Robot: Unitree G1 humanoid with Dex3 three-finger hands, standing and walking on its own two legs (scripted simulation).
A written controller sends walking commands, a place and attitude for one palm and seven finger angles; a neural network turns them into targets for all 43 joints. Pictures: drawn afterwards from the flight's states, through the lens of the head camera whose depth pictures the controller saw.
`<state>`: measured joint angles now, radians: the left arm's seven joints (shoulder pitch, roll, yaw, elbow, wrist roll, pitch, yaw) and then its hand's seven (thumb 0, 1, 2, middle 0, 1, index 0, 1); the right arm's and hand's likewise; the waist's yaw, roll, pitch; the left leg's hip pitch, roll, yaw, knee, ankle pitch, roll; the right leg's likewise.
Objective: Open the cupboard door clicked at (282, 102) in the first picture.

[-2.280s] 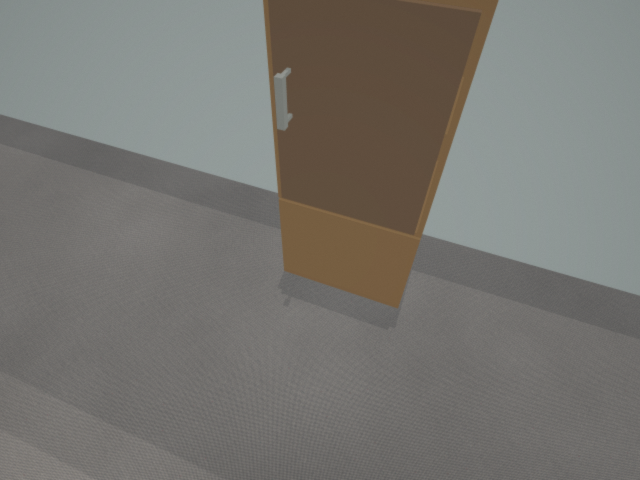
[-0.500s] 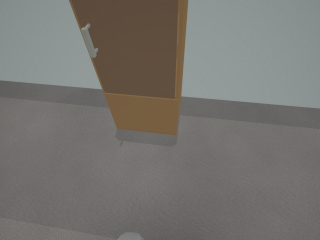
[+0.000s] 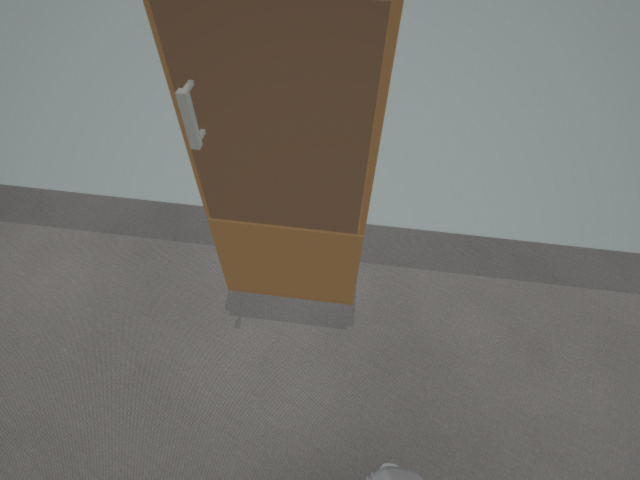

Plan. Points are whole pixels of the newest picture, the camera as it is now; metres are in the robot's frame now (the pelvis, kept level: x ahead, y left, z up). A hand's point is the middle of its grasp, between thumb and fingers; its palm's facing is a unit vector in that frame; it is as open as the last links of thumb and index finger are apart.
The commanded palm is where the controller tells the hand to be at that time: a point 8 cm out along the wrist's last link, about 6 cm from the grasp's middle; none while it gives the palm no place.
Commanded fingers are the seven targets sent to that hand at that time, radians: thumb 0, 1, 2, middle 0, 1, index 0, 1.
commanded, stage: take the last steps up to it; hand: left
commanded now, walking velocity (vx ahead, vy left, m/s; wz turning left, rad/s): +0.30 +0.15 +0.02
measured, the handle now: (193, 115) +0.79 +0.31 +0.01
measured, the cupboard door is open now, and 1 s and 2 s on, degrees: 0 0 0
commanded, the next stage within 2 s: come to a stop and stand still in 0.46 s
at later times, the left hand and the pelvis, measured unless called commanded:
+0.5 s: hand out of the picture +0.15 +0.22 -0.18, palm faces +0.13 -0.97 -0.18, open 7.2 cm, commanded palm none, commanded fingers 0.00 0.90 0.90 -0.20 -0.30 -0.20 -0.30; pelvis +0.17 +0.04 +0.00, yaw +3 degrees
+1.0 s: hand (170, 364) +0.32 +0.27 -0.17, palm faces +0.01 -0.96 -0.27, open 7.3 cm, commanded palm none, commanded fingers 0.00 0.90 0.90 -0.20 -0.30 -0.20 -0.30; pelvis +0.23 +0.05 -0.01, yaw -1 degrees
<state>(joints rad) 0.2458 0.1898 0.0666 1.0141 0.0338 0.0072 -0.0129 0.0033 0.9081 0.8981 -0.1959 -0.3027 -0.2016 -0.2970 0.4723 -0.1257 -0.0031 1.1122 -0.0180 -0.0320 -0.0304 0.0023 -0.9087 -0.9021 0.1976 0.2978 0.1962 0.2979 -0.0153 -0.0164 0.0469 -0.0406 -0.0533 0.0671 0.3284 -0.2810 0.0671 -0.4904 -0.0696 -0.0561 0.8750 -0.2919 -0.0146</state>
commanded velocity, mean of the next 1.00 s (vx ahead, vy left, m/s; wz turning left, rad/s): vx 0.02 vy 0.01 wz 0.00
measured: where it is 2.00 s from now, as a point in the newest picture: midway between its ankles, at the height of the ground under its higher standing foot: outside the picture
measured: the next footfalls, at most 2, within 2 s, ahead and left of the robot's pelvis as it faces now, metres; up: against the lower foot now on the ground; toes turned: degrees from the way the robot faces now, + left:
right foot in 0.14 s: +0.16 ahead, -0.11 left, +0.00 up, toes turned -6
left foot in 0.54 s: +0.29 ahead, +0.19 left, +0.00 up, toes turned +9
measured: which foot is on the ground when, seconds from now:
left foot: down 0.00-0.14, up 0.16-0.52, down 0.54-1.00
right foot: up 0.00-0.12, down 0.14-0.54, up 0.56-1.00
